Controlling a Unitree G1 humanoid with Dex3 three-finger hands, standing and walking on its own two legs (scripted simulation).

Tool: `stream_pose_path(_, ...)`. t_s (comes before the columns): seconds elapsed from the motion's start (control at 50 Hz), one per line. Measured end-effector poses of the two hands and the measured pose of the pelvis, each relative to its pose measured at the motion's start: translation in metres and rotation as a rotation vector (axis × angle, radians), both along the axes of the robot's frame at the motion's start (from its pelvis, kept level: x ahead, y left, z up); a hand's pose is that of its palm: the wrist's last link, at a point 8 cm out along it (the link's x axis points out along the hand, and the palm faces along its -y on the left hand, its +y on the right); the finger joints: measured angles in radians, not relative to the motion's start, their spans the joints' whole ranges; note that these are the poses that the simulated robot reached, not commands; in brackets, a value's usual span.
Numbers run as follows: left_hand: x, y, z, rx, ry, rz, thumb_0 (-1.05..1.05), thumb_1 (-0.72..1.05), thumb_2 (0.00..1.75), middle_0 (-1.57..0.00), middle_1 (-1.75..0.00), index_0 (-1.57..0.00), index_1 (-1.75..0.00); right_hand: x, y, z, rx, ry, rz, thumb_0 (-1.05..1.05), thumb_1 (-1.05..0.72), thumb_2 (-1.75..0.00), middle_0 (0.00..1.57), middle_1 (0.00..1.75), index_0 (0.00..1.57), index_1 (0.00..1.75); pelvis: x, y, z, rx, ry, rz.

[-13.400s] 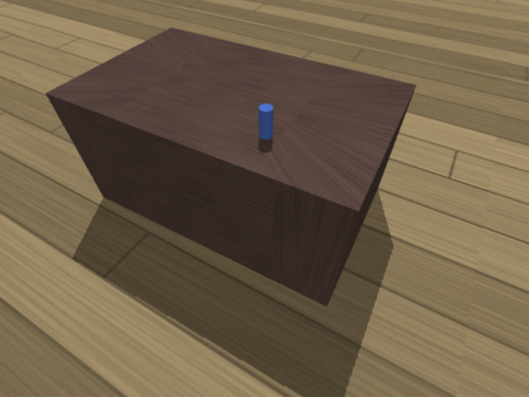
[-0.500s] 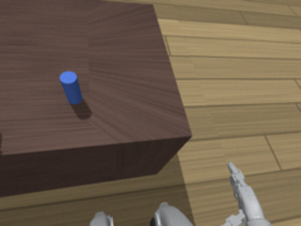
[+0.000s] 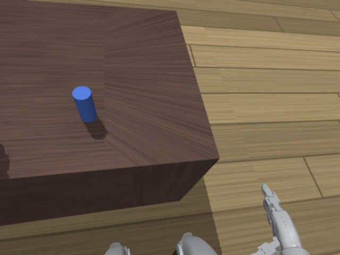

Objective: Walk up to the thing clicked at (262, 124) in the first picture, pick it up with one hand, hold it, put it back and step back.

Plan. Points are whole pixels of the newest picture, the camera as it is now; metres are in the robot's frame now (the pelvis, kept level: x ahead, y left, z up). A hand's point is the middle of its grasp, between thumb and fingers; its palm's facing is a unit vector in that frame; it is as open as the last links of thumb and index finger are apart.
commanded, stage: go down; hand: left
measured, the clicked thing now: (85, 105) +0.54 +0.17 -0.05
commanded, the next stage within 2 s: none
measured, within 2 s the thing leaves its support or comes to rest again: neither
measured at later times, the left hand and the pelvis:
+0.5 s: hand out of the picture +0.44 +0.36 +0.10, palm faces +0.14 -0.99 +0.00, open 17.6 cm; pelvis +0.00 +0.00 +0.00, yaw +0 degrees
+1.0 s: hand out of the picture +0.44 +0.36 +0.10, palm faces +0.13 -0.99 +0.00, open 17.6 cm; pelvis +0.00 +0.00 +0.00, yaw +0 degrees
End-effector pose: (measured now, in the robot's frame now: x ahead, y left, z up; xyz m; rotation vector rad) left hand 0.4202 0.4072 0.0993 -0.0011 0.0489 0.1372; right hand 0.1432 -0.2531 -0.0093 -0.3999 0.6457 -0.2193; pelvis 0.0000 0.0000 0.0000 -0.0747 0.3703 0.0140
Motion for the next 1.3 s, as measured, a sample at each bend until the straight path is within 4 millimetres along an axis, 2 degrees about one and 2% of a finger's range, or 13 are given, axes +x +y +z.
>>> stream_pose_path(0.24, -0.006, 0.002, -0.012, -0.006, 0.021, 0.011, -0.02, -0.61, 0.07, -0.07, -0.10, -0.07, -0.11, -0.003, 0.003, -0.006, 0.022, 0.022, 0.015, -0.01, 0.50, -0.06, 0.06, 0.05, 0.06, 0.05, -0.002, -0.002, -0.002, 0.005, 0.008, -0.001)
stream_pose_path(0.48, -0.005, 0.001, 0.003, 0.000, 0.005, -0.001, -0.02, -0.61, 0.08, -0.07, -0.11, -0.07, -0.11, 0.001, -0.002, 0.000, 0.007, -0.007, 0.004, -0.01, 0.49, -0.06, 0.06, 0.05, 0.06, 0.05, -0.002, -0.003, 0.001, 0.003, -0.007, 0.003)
stream_pose_path(0.7, -0.010, 0.004, -0.010, -0.009, 0.014, 0.000, -0.02, -0.61, 0.07, -0.07, -0.10, -0.07, -0.10, -0.007, 0.005, -0.007, 0.021, 0.021, 0.019, -0.01, 0.50, -0.06, 0.06, 0.05, 0.06, 0.05, -0.005, -0.002, -0.003, 0.003, 0.007, 0.001)
stream_pose_path(0.92, -0.005, 0.003, 0.006, -0.002, -0.002, -0.003, -0.02, -0.61, 0.07, -0.07, -0.10, -0.08, -0.11, -0.004, 0.001, -0.001, 0.005, -0.003, -0.001, -0.01, 0.49, -0.06, 0.06, 0.05, 0.06, 0.05, -0.004, 0.000, 0.000, 0.001, -0.008, 0.002)
stream_pose_path(1.14, -0.011, 0.005, -0.006, -0.006, 0.019, 0.000, -0.02, -0.61, 0.06, -0.07, -0.10, -0.08, -0.10, -0.008, 0.006, -0.008, 0.028, 0.028, 0.007, -0.01, 0.50, -0.06, 0.06, 0.05, 0.06, 0.05, -0.004, 0.001, 0.000, 0.003, 0.000, -0.001)
stream_pose_path(1.3, -0.009, 0.002, 0.005, 0.003, -0.001, -0.006, -0.02, -0.61, 0.06, -0.07, -0.11, -0.08, -0.10, -0.001, 0.000, -0.003, 0.004, 0.016, -0.003, -0.01, 0.49, -0.06, 0.06, 0.05, 0.06, 0.05, 0.000, 0.001, 0.003, 0.003, -0.012, 0.003)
